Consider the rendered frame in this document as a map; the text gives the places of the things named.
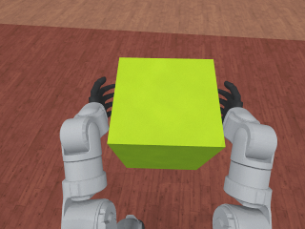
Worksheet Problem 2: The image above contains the robot left shin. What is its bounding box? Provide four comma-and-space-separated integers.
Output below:
126, 215, 138, 220

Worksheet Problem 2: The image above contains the robot left hand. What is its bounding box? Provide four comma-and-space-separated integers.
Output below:
89, 76, 115, 117

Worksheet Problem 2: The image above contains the robot right hand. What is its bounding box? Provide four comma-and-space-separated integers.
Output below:
217, 81, 243, 124

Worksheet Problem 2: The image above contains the right robot forearm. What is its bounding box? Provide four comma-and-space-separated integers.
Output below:
222, 107, 277, 229

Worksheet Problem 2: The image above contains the robot right upper arm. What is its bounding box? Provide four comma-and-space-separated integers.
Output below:
213, 203, 271, 229

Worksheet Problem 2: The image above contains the left robot forearm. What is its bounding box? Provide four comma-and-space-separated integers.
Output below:
59, 102, 110, 229

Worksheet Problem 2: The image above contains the robot left thigh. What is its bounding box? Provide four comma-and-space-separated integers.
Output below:
116, 218, 142, 229

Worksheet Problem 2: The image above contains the robot left upper arm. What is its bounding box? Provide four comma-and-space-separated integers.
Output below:
61, 198, 117, 229

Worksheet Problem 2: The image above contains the carton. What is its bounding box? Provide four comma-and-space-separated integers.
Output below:
107, 57, 226, 170

